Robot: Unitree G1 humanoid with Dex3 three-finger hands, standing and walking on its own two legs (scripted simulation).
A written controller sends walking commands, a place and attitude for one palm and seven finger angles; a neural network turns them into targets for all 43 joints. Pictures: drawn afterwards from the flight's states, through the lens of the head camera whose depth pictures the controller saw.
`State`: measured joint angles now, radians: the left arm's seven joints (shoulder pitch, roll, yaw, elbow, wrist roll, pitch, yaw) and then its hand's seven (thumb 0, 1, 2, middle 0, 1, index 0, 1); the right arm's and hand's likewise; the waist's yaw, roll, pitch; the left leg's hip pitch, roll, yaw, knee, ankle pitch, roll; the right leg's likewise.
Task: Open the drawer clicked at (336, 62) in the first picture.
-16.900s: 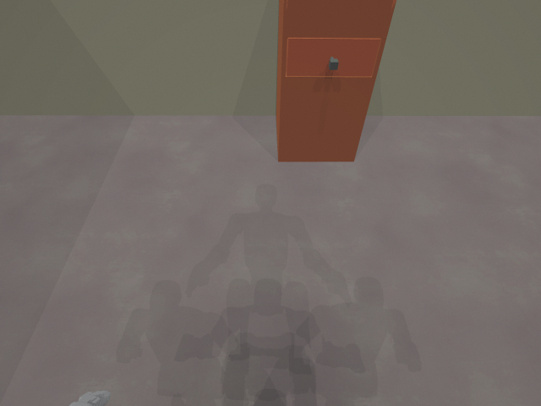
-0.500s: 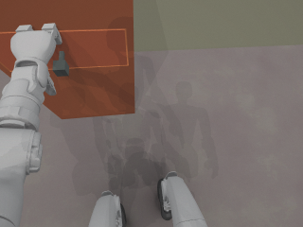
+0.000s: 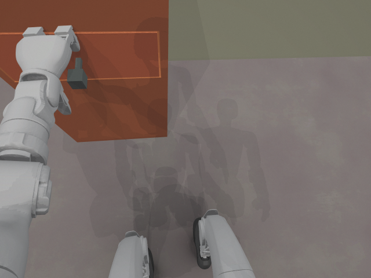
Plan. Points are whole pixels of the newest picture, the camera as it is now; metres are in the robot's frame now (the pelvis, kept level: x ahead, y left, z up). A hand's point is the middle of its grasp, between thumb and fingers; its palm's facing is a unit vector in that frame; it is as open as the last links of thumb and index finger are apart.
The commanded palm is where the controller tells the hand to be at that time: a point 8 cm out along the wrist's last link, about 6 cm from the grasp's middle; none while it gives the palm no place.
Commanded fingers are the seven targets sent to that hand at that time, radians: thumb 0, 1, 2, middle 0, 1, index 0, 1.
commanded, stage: move the hooked fingers above the handle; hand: left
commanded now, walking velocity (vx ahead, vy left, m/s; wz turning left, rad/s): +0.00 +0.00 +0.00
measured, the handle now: (78, 72) +0.60 +0.18 -0.06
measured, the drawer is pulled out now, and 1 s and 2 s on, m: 0.00 0.00 0.00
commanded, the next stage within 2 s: lower the fingers behind the handle in 0.54 s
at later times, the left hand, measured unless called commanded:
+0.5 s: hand (58, 75) +0.55 +0.20 +0.00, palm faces -0.07 -0.02 -1.00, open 13.8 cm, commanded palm +0.55 +0.20 +0.05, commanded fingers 0.00 -0.50 0.30 -0.30 -1.20 -0.30 -1.20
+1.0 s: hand (63, 79) +0.56 +0.20 -0.03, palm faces -0.05 -0.03 -1.00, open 13.8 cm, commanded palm +0.55 +0.20 +0.03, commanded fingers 0.00 -0.50 0.30 -0.30 -1.20 -0.30 -1.20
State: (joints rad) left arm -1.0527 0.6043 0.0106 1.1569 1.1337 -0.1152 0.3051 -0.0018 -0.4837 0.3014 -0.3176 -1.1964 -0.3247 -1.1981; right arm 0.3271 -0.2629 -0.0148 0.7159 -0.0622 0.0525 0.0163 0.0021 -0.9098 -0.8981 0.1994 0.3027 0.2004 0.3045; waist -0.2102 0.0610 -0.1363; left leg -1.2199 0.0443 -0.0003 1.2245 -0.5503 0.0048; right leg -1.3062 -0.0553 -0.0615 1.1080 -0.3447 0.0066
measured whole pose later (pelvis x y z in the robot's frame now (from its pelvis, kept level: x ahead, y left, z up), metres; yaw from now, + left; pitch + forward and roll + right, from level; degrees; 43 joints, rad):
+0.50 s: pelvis +0.01 +0.00 +0.00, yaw +0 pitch +31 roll -2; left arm -1.00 0.57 0.01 1.16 1.14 -0.13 0.37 0.00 -0.48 0.30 -0.32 -1.20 -0.32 -1.20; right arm 0.31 -0.27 -0.03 0.72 -0.07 0.06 0.02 0.00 -0.91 -0.90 0.20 0.30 0.20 0.30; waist -0.19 0.06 -0.15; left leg -1.18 0.04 0.01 1.20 -0.56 0.01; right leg -1.27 -0.06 -0.05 1.10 -0.36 0.01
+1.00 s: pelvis +0.01 +0.00 -0.01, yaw +0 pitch +32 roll -2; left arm -0.99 0.58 0.05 1.17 1.16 -0.14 0.41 0.00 -0.48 0.30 -0.32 -1.20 -0.32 -1.20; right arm 0.31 -0.28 -0.03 0.72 -0.08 0.07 0.03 0.00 -0.91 -0.90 0.20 0.30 0.20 0.30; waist -0.20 0.06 -0.15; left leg -1.24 0.05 0.01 1.27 -0.59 0.01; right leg -1.34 -0.05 -0.05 1.17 -0.39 0.01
